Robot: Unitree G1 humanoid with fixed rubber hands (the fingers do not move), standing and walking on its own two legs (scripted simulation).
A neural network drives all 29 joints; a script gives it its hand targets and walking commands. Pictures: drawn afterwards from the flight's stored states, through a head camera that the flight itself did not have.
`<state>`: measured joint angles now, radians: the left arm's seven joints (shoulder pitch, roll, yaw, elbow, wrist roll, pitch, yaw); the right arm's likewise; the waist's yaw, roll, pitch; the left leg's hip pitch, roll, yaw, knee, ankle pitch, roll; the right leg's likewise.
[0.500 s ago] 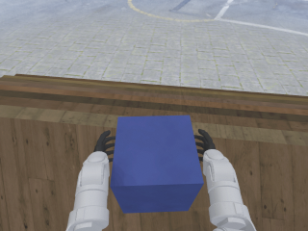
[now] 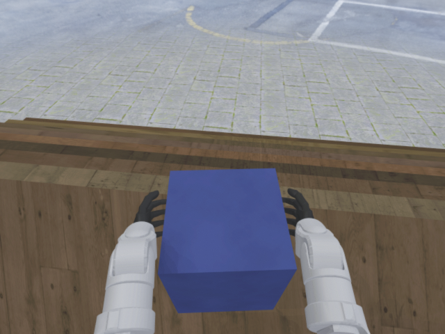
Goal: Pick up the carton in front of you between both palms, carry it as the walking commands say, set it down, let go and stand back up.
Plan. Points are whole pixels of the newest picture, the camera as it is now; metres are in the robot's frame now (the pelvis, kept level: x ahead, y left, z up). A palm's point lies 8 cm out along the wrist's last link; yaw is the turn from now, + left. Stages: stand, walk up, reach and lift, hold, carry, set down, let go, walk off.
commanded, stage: hold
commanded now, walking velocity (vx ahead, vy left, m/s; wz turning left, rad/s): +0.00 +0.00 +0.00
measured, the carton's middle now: (224, 244) +0.29 +0.00 -0.03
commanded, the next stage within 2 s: carry in 1.02 s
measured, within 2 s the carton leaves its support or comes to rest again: neither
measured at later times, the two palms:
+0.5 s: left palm (143, 229) +0.28 +0.15 +0.05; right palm (305, 226) +0.28 -0.15 +0.05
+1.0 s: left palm (144, 229) +0.28 +0.15 +0.05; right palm (305, 226) +0.28 -0.15 +0.05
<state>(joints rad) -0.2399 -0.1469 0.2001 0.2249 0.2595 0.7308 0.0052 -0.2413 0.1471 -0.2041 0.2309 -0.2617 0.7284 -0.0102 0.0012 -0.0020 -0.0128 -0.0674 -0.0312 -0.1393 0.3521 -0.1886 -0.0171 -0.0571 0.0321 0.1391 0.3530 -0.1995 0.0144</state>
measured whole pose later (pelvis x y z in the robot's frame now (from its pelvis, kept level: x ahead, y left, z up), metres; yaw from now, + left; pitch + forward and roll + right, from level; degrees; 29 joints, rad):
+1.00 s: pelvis +0.00 +0.00 +0.00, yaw +0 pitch -7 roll +0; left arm -0.26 -0.15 0.21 0.23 0.28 0.77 -0.01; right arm -0.26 0.15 -0.22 0.23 -0.28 0.77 0.00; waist 0.00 0.00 0.00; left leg -0.04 -0.03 -0.13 0.34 -0.18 -0.02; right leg -0.03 0.03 0.13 0.35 -0.20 0.01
